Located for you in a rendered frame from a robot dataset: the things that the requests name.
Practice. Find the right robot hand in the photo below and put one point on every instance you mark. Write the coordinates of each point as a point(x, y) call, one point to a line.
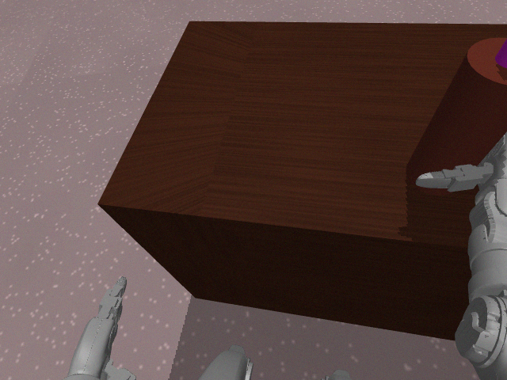
point(464, 177)

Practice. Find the right robot arm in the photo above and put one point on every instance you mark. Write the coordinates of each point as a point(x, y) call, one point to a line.
point(482, 334)

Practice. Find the bottle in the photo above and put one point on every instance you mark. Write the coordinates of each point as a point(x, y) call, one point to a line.
point(471, 117)

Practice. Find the left robot hand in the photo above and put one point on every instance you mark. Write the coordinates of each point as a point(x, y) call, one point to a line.
point(92, 354)

